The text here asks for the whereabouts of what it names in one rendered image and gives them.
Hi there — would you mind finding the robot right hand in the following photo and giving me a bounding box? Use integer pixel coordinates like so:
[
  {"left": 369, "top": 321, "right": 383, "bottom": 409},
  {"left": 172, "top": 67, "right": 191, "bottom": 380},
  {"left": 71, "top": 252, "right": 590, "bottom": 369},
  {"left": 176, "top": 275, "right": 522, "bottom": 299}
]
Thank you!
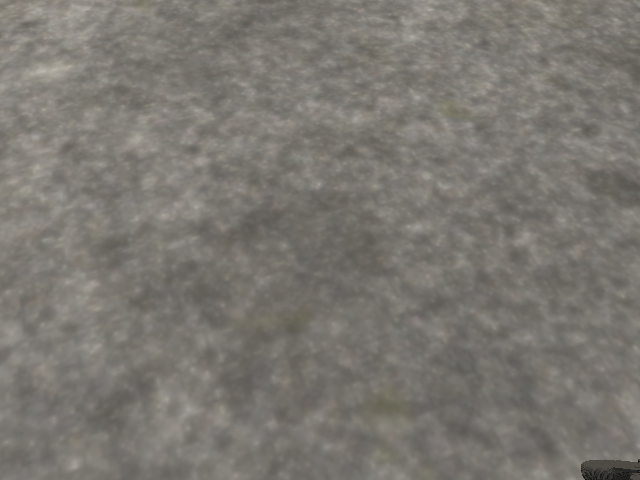
[{"left": 581, "top": 459, "right": 640, "bottom": 480}]

